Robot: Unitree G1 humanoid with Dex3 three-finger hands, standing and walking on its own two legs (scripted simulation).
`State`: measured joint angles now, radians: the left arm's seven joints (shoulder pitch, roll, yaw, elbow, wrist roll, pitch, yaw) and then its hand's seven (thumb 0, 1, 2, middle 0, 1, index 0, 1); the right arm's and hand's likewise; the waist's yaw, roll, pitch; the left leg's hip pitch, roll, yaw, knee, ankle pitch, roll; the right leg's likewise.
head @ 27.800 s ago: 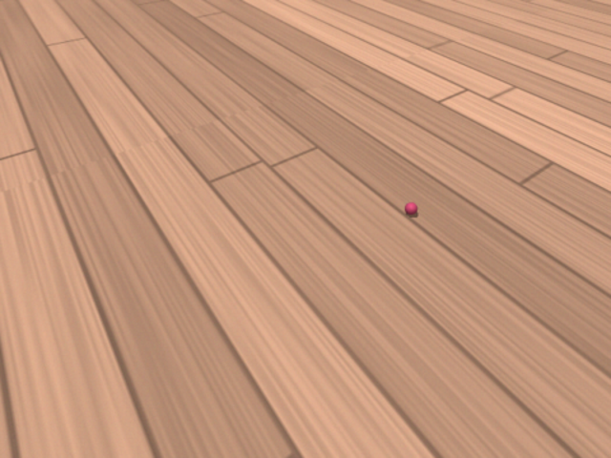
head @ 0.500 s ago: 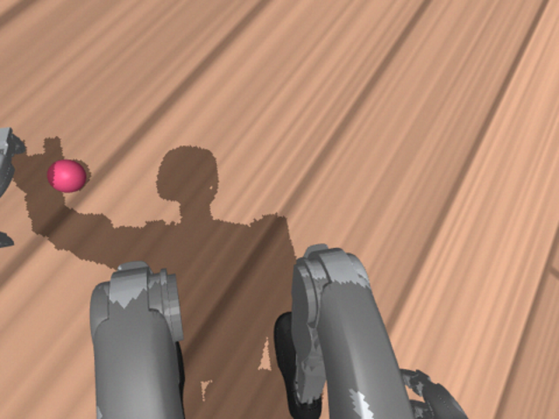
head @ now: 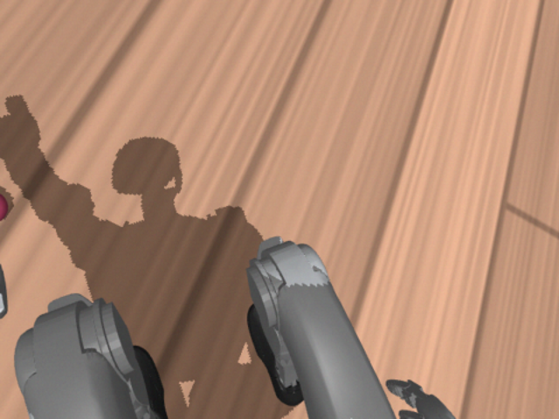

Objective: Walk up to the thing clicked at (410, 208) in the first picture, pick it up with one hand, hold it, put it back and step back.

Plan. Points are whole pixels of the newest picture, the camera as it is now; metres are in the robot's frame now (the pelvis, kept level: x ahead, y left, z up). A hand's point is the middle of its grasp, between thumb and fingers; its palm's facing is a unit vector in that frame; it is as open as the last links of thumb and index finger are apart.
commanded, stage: approach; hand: left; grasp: from above
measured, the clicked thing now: out of the picture +0.48 +0.33 -0.30
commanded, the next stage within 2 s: close in in 0.06 s
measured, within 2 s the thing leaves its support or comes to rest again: neither
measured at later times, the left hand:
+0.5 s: hand out of the picture +0.42 +0.34 -0.22, palm faces -0.43 -0.12 -0.90, open 14.2 cm
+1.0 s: hand out of the picture +0.46 +0.33 -0.25, palm faces -0.47 -0.15 -0.87, open 14.2 cm
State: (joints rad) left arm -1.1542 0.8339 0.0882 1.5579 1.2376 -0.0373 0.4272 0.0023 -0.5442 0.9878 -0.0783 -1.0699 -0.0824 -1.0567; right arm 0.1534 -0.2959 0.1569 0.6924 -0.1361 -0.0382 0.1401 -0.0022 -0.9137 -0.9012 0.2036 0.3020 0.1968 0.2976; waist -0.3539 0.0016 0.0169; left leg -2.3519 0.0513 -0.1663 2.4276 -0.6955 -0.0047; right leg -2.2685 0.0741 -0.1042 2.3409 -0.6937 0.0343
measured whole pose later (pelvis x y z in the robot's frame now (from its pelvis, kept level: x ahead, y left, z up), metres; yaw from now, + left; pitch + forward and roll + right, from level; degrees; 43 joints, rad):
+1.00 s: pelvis +0.00 +0.00 -0.02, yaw -3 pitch +31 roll -11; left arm -1.02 1.01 0.19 1.61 1.20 -0.18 0.46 0.00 -0.52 0.95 -0.07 -1.03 -0.08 -1.02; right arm 0.15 -0.31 0.26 0.67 -0.21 -0.12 0.19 0.00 -0.90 -0.90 0.21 0.30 0.20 0.30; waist -0.37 -0.09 0.16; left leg -2.35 0.05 -0.23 2.51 -0.72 -0.02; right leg -2.25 0.09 -0.16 2.38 -0.70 0.04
